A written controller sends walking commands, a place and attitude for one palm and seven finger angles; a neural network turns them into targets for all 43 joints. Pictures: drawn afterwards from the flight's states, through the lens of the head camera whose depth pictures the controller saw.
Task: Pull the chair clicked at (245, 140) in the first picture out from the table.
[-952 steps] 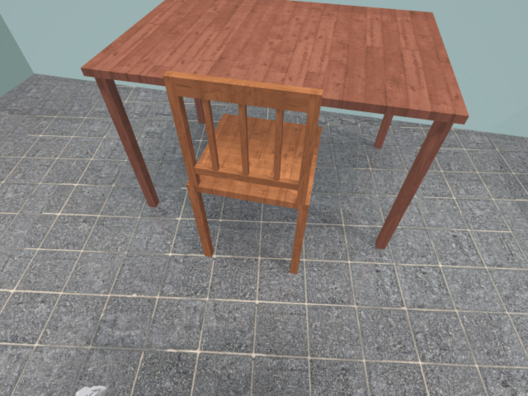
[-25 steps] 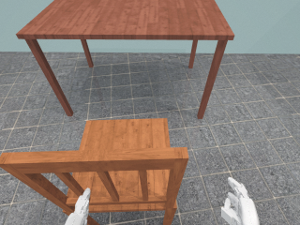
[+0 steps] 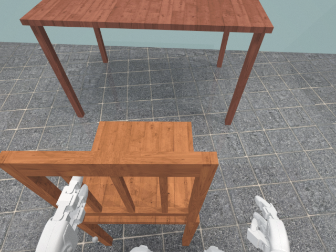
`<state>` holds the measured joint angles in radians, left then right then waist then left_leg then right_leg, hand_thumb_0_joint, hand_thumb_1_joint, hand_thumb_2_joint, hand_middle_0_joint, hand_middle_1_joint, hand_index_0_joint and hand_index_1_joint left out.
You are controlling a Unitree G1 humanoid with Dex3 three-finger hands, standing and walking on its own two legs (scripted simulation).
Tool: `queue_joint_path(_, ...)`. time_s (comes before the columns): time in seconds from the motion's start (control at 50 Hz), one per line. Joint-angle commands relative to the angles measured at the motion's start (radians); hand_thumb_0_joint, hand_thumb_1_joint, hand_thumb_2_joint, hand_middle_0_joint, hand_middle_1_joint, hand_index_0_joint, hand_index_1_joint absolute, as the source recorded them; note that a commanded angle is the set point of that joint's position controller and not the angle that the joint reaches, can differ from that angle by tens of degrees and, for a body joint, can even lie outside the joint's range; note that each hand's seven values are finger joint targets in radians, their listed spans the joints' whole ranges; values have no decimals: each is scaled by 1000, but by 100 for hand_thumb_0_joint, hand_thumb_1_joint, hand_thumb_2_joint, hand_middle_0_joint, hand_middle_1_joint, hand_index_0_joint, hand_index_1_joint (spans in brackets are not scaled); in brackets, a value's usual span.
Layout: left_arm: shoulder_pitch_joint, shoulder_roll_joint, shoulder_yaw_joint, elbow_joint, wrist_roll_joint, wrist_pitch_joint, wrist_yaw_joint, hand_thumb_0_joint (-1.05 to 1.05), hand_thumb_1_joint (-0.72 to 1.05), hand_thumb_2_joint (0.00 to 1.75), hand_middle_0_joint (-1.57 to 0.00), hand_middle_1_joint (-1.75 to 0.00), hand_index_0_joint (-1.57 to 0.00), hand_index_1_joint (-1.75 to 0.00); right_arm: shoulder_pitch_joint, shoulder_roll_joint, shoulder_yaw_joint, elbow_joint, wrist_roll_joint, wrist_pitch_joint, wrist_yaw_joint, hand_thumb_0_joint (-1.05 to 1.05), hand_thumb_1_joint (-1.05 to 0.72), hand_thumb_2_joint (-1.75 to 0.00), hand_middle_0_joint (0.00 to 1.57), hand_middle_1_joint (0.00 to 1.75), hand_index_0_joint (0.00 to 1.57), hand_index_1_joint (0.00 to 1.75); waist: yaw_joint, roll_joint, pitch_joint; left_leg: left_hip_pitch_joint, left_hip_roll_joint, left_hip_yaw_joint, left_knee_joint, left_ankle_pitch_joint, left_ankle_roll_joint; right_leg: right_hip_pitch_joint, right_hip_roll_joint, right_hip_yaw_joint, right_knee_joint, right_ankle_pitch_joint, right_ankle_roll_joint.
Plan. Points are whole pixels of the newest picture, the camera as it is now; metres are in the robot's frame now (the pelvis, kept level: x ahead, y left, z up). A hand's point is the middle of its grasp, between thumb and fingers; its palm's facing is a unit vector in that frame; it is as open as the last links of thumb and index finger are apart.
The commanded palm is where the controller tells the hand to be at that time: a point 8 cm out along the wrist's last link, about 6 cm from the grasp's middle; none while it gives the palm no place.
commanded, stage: draw the hand back to the body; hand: left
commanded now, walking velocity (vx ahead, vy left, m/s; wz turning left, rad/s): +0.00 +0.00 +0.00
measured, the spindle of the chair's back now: (124, 194) +0.26 +0.13 -0.02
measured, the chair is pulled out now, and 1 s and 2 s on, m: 0.61 0.60 0.60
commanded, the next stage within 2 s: step back with the hand held close in 1.26 s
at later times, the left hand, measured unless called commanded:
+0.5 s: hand (62, 233) +0.15 +0.19 +0.10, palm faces +0.03 -0.89 -0.46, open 12.9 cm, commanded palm +0.12 +0.25 +0.19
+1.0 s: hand (42, 222) +0.16 +0.22 +0.12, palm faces +0.11 -0.80 -0.59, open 6.2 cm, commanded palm +0.16 +0.27 +0.25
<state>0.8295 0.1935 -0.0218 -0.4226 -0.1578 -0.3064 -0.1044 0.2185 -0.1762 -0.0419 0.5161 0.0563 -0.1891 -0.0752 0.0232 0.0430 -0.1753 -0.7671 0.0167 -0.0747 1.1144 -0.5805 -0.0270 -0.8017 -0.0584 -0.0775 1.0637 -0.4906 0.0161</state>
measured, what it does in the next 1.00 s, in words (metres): rises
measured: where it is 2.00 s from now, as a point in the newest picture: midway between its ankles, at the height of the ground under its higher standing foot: outside the picture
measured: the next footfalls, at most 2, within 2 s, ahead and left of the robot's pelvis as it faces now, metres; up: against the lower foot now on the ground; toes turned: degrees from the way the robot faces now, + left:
none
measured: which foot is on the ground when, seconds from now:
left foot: down 0.00-1.00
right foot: down 0.00-1.00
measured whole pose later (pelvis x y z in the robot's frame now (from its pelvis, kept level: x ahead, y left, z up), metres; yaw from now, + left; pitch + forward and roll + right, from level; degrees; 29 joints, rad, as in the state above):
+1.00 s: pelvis +0.03 -0.03 +0.07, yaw +1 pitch -1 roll +0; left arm 0.67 0.51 0.10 -0.38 -0.04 0.23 0.10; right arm 0.18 -0.24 0.04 0.71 0.06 -0.29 -0.12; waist 0.08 0.10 0.05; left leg -0.14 0.05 -0.08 0.51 -0.35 -0.06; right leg -0.20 -0.03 -0.11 0.54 -0.32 -0.02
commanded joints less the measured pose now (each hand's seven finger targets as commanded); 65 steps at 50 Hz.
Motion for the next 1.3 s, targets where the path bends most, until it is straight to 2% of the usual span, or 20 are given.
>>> queue_joint_path(0.0,63,109,158,-237,-71,-81,-32,0,-55,20,0,0,0,0,-109,-97,-41,-191,21,-44,-6,0,-90,-90,20,30,20,30,8,-16,-117,67,-23,38,-203,293,30,223,19,-7,-185,185,-32)
queue_joint_path(0.08,-19,142,225,-283,-125,-44,-19,0,-51,22,-1,-1,-1,-1,-110,-96,-23,-173,31,-57,-32,0,-90,-90,20,30,20,30,-3,-18,-89,107,-19,25,-239,275,32,257,24,-10,-244,155,-28)
queue_joint_path(0.16,-88,192,285,-312,-145,-41,4,0,-37,29,-2,-4,-2,-4,-103,-96,-6,-138,30,-94,-44,0,-90,-90,20,30,20,30,1,38,-65,163,-17,19,-281,287,28,287,25,-13,-290,154,-28)
queue_joint_path(0.18,-34,410,348,-274,71,106,140,0,-33,31,-3,-5,-3,-5,-94,-104,11,-128,-4,-67,-68,0,-90,-90,20,30,20,30,69,87,-136,228,29,26,-342,292,27,403,-8,28,-342,163,-58)
queue_joint_path(0.2,-42,294,279,-373,79,176,189,0,-30,32,-4,-5,-4,-5,-86,-86,27,-159,-5,-63,-76,0,-90,-90,20,30,20,30,33,106,-71,244,20,32,-372,304,27,413,-16,9,-369,192,-53)
queue_joint_path(0.28,-98,297,297,-314,116,280,264,0,-15,39,-5,-8,-5,-8,-117,-91,43,-103,-16,-50,-97,0,-90,-90,20,30,20,30,30,67,43,335,35,31,-440,333,25,457,-8,-18,-457,221,-51)
queue_joint_path(0.38,-179,359,373,-320,120,287,290,0,3,48,-8,-12,-8,-12,-139,-98,55,-66,-25,-78,-98,0,-90,-90,20,30,20,30,41,82,72,434,30,39,-534,368,25,550,-9,-17,-543,269,-51)
queue_joint_path(0.46,-245,403,419,-367,120,280,299,0,17,55,-10,-15,-10,-15,-146,-111,57,-37,-30,-107,-89,0,-90,-90,20,30,20,30,49,143,62,510,23,42,-584,427,24,607,-11,-6,-581,337,-53)
queue_joint_path(0.52,-262,414,440,-364,117,277,301,0,28,60,-12,-17,-12,-17,-147,-114,55,-17,-30,-126,-82,0,-90,-90,20,30,20,30,50,102,37,549,24,52,-601,477,29,643,-12,-5,-597,398,-46)
queue_joint_path(0.6,-331,442,469,-391,117,274,308,0,43,67,-13,-20,-13,-20,-146,-127,53,7,-26,-142,-77,0,-90,-90,20,30,20,30,47,125,18,601,21,57,-617,531,33,674,-17,3,-611,476,-44)
queue_joint_path(0.68,-391,475,493,-423,117,278,317,0,57,74,-16,-23,-16,-23,-139,-135,54,21,-19,-149,-72,0,-90,-90,20,30,20,30,45,152,5,633,19,57,-631,576,33,696,-22,3,-613,527,-43)
queue_joint_path(0.72,-410,492,509,-428,115,281,321,0,65,78,-16,-25,-16,-25,-133,-137,51,26,-15,-151,-68,0,-90,-90,20,30,20,30,44,121,-13,644,20,60,-629,609,36,715,-25,1,-606,574,-39)
queue_joint_path(0.76,-445,517,521,-465,117,286,325,0,72,81,-18,-26,-18,-26,-126,-141,54,28,-9,-151,-66,0,-90,-90,20,30,20,30,47,169,-23,651,18,53,-636,626,34,726,-29,1,-596,580,-40)
queue_joint_path(0.84,-477,570,556,-485,115,300,335,0,86,88,-19,-29,-19,-29,-128,-144,52,40,3,-154,-60,0,-90,-90,20,30,20,30,48,181,-43,653,17,51,-630,662,34,736,-29,2,-579,613,-40)
queue_joint_path(0.96,-479,546,537,-478,112,302,325,0,90,90,-20,-30,-20,-30,-123,-142,59,43,6,-157,-46,0,-90,-90,20,30,20,30,45,163,-42,668,22,55,-629,692,36,734,-34,-10,-565,651,-35)
queue_joint_path(1.04,-508,490,523,-377,113,283,312,0,90,90,-20,-30,-20,-30,-155,-152,52,48,-3,-159,-43,0,-90,-90,20,30,20,30,35,86,10,667,23,60,-642,622,40,699,-27,11,-602,597,-30)
queue_joint_path(1.08,-540,481,530,-323,115,256,304,0,90,90,-20,-30,-20,-30,-156,-161,46,50,-15,-149,-46,0,-90,-90,20,30,20,30,32,9,37,679,30,60,-654,590,45,687,-29,5,-613,576,-23)
queue_joint_path(1.16,-376,288,460,7,112,257,260,0,90,90,-20,-30,-20,-30,-187,-138,30,55,-14,-81,-32,0,-90,-90,20,30,20,30,33,-129,152,611,33,77,-672,494,47,675,-25,-6,-659,477,-10)
queue_joint_path(1.18,-360,292,466,26,105,251,255,0,90,90,-20,-30,-20,-30,-200,-146,18,52,-12,-52,-29,0,-90,-90,20,30,20,30,35,-140,180,590,35,74,-676,471,48,663,-23,2,-662,452,-9)
queue_joint_path(1.28,-378,316,458,-75,95,208,242,0,90,90,-20,-30,-20,-30,-223,-140,20,-3,-7,4,-26,0,-90,-90,20,30,20,30,47,-35,205,564,35,55,-700,374,54,631,-26,18,-697,284,-21)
